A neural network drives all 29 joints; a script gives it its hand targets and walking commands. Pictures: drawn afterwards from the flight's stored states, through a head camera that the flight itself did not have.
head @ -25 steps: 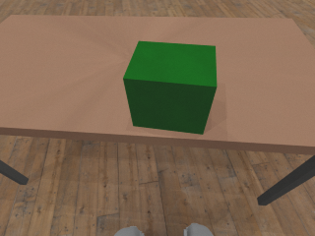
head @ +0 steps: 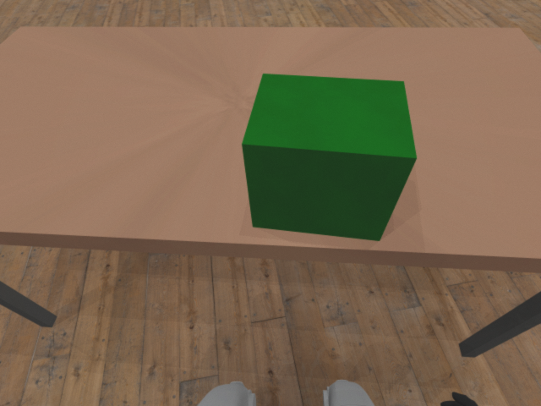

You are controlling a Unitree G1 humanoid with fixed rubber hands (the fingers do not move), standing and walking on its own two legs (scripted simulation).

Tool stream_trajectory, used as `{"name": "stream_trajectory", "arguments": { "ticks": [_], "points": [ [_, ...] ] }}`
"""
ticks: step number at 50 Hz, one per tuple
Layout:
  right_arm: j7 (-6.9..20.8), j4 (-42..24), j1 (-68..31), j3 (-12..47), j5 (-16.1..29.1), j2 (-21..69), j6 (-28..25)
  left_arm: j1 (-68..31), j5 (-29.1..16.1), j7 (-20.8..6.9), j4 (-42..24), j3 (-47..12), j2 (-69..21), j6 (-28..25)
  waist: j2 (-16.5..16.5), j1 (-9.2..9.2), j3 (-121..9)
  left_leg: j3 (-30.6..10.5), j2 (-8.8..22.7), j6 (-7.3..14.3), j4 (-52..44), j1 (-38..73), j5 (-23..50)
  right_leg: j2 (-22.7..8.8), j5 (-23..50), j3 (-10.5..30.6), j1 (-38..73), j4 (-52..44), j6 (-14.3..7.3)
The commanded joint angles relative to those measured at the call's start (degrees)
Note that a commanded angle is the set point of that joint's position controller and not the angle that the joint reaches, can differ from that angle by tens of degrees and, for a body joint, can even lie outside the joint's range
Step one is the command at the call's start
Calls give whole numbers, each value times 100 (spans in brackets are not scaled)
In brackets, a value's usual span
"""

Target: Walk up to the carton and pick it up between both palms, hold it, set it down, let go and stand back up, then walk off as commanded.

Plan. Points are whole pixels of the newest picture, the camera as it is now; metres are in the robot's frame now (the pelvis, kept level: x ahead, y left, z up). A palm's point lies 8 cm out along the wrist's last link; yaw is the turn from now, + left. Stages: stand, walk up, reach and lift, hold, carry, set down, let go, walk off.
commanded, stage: walk up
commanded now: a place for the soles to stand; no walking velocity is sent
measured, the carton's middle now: (322, 159) +0.47 -0.08 +0.09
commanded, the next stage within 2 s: none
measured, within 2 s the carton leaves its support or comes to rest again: neither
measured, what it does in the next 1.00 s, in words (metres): steps on the spot: right foot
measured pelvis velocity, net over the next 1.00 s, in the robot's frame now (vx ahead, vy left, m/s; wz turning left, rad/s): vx -0.01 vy -0.01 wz -0.02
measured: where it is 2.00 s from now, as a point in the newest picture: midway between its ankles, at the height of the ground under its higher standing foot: outside the picture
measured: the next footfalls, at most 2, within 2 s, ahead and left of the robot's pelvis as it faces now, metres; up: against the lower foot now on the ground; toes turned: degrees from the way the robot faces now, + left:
right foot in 0.26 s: +0.07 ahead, -0.15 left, +0.00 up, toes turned -3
left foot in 1.94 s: +0.13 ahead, +0.07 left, +0.00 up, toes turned -1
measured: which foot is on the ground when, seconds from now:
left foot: down 0.00-1.00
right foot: up 0.00-0.24, down 0.26-1.00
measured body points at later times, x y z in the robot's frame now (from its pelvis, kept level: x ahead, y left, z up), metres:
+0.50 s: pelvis -0.01 -0.01 +0.00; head +0.01 -0.04 +0.45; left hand +0.06 +0.32 -0.07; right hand +0.10 -0.31 -0.12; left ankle +0.02 +0.11 -0.67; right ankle +0.03 -0.15 -0.68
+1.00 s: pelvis -0.01 -0.01 +0.00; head +0.02 -0.03 +0.45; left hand +0.06 +0.32 -0.09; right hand +0.09 -0.32 -0.11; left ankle +0.03 +0.11 -0.68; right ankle +0.03 -0.15 -0.68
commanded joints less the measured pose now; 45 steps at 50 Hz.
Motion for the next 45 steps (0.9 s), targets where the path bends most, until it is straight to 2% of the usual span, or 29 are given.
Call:
{"name": "stream_trajectory", "arguments": {
  "ticks": [1, 4, 5, 7, 9, 12, 13, 14, 15, 16, 18, 20, 22, 24, 25, 26, 27, 28, 29, 32, 34, 35, 37, 38, 39, 41, 42, 44, 45],
  "points": [
    [-234, -100, 75, -756, -154, -1442, -200, -123, -10, 52, 11, 502, 1454, -61, 391, -125, -371, -3033, 1411, 202, -3030, 1716, 2559, -8, 108, 109, -1431, 466, -112],
    [-237, -61, 139, -747, -169, -1488, -183, -73, -14, 62, -18, 506, 1454, -33, 475, -201, -561, -2794, 1326, 20, -2745, 2051, 3108, 10, -8, -35, -1411, 216, -138],
    [-251, -91, 193, -715, -183, -1390, -193, -217, -29, 61, -114, 462, 1334, -57, 610, -230, -622, -2746, 1434, 286, -2639, 2126, 3422, -16, -1, -117, -1304, -92, -137],
    [-260, -121, 318, -737, -135, -1499, -190, -312, -8, 85, -55, 451, 1458, -54, 374, -272, -746, -2951, 1540, 294, -2578, 2059, 3317, -63, 3, -90, -1130, -228, -203],
    [-246, -179, 48, -709, -234, -1436, -131, -162, -45, 97, -16, 437, 1370, -151, 656, -184, -548, -2300, 1361, 833, -2208, 1473, 3403, -49, -137, -301, -679, -976, -184],
    [-167, -318, -389, -622, -142, -1376, -73, 498, 63, 58, 258, 464, 1276, -254, 474, 192, -822, -1393, 1014, 610, -1480, 210, 3120, 248, 1517, -539, 1332, -2291, -313],
    [-146, -385, -687, -519, -71, -1166, -72, 772, 153, 87, 290, 553, 1477, -299, 243, 442, -984, -1169, 922, 465, -646, -586, 2999, 35, 1638, 181, 2163, -2553, -505],
    [-133, -460, -359, -472, 12, -806, -112, 909, 268, 99, 205, 689, 1946, -322, -1170, 438, -1150, -443, 304, 70, 852, -1191, 1969, -1196, 1631, 2351, 2367, -3262, -981],
    [-182, -398, -475, -551, 27, -1075, -18, 641, 185, 64, 145, 748, 2267, -286, -1400, 445, -993, -636, 94, 76, 759, -1197, -1068, -1974, 1804, 3538, 1677, -3664, -1599],
    [-185, -384, -541, -585, -85, -1267, 43, 377, 194, 62, 41, 750, 2304, -305, -1099, 371, -713, -848, 247, 43, 840, -1325, -1361, -2154, 1287, 3754, 1568, -3794, -1794],
    [-95, -188, -280, -667, -160, -1350, 36, -81, 220, 101, 17, 711, 2299, -296, -1158, 137, -256, -629, 336, 33, 999, -1199, -977, -1976, 806, 3151, 1055, -3703, -1802],
    [-77, -118, -119, -697, -167, -1307, -10, -373, 243, 81, -124, 626, 1975, -287, -1187, 43, -195, -480, 420, 35, 775, -1011, -768, -1772, 1591, 2693, 679, -3321, -1672],
    [-71, 62, 154, -696, -79, -1241, -74, -636, 245, 0, -184, 613, 1990, -218, -1499, -138, -442, -90, 231, 10, -62, -8, 40, -1196, 1136, 1977, 174, -3035, -1350],
    [-55, 343, 655, -771, -139, -1219, -115, -871, 216, -53, -203, 535, 1857, -127, -1328, -400, -475, -122, 208, 24, -1072, 1152, 393, -997, 187, 1651, -593, -2636, -1065],
    [-104, 321, 758, -818, -266, -1345, -162, -910, 148, -72, -270, 425, 1449, -63, -411, -545, -248, -904, 342, 84, -2447, 1292, -393, -495, 475, 764, -951, -1470, -702],
    [-152, 252, 632, -870, -304, -1664, -194, -781, 43, -59, -219, 363, 1120, -11, 485, -423, -207, -3158, 1355, 327, -3705, 1208, -1290, 196, -161, -129, -1541, 15, -363],
    [-162, 61, 249, -844, -251, -1989, -219, -740, 16, -19, -186, 375, 1218, 32, 66, -271, -82, -4130, 1985, 616, -4034, 694, -1556, 305, -360, 178, -1545, 65, -293],
    [-200, 103, 35, -870, -251, -1910, -232, -1026, 45, -42, -50, 445, 1498, 41, -515, -321, 228, -4449, 2053, 558, -4301, 181, -1907, 110, -374, 490, -1382, 172, -295],
    [-220, 97, -245, -810, -259, -1882, -256, -812, 47, -95, -10, 454, 1538, 53, -442, -76, 317, -3905, 1863, 596, -3987, 162, -1782, -81, -186, 313, -1030, -139, -261],
    [-164, 51, -478, -714, -208, -1679, -233, -219, 73, -172, 197, 476, 1390, -67, 381, 66, -284, -2567, 1390, 578, -3093, 98, -201, 65, 407, -188, 58, -887, -340],
    [-111, 19, -898, -586, -124, -1460, -146, 97, 109, -193, 301, 513, 1423, -139, -7, 364, -357, -1855, 1150, 562, -2512, -1146, -548, 148, 824, -33, 1498, -1645, -418],
    [-119, -137, -1002, -531, -119, -1236, -106, 98, 165, -128, 241, 547, 1486, -160, -636, 412, -189, -1287, 766, 336, -1867, -1395, -745, -138, 454, 513, 1473, -2449, -536],
    [-125, 0, -604, -558, -92, -1082, -55, 59, 214, -121, 172, 670, 2054, -208, -1352, 294, -301, -223, 150, -27, -64, -1016, -440, -1409, -812, 3036, 933, -3797, -1153],
    [-139, -15, -452, -595, -97, -1182, -63, -278, 215, -98, 84, 705, 2292, -187, -1345, 173, -407, -261, 60, -9, 93, -640, -504, -1683, -467, 3299, 644, -3884, -1504],
    [-125, 146, -193, -612, -78, -1203, -79, -665, 212, -88, 34, 667, 2201, -194, -1561, 43, -306, -302, 280, -34, -8, -530, -445, -1629, 65, 2972, 588, -3620, -1506],
    [-108, 229, 16, -667, -85, -1248, -153, -789, 155, -74, -24, 528, 1885, -145, -1095, -175, -489, -425, 240, 170, -768, 289, 118, -1104, 1032, 1974, 133, -2700, -1190],
    [-109, 270, 93, -683, -129, -1308, -160, -966, 127, -96, -42, 453, 1655, -126, -807, -221, -340, -810, 442, 257, -1469, 366, 125, -645, 970, 1372, -132, -2243, -847],
    [-131, 164, -248, -743, -190, -1647, -221, -701, 52, -113, -37, 374, 1253, -72, 249, -21, -380, -2553, 1178, 659, -2797, 593, 63, 180, 936, -34, -433, -792, -351],
    [-115, 173, -233, -706, -148, -1656, -219, -695, 44, -98, -32, 429, 1329, -32, 386, -44, -448, -2951, 1560, 866, -2943, 662, 435, 250, 180, -122, -427, -671, -288]
  ]
}}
